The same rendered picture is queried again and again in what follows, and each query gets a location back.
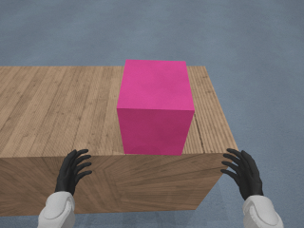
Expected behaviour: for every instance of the carton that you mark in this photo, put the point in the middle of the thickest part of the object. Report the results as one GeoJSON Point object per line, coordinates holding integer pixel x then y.
{"type": "Point", "coordinates": [155, 107]}

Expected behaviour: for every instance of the left robot forearm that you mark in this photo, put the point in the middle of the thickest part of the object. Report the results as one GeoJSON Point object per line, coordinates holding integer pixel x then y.
{"type": "Point", "coordinates": [59, 211]}

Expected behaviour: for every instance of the right robot forearm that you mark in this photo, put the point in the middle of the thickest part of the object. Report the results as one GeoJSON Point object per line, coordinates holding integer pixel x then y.
{"type": "Point", "coordinates": [259, 212]}

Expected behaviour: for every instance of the robot left hand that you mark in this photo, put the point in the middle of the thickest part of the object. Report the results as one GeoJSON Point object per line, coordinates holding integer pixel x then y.
{"type": "Point", "coordinates": [68, 174]}

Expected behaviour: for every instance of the robot right hand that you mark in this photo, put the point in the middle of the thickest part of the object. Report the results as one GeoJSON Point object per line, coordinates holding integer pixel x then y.
{"type": "Point", "coordinates": [247, 175]}

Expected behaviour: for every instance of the pedestal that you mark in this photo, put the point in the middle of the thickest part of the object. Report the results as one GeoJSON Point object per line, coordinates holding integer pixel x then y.
{"type": "Point", "coordinates": [46, 112]}

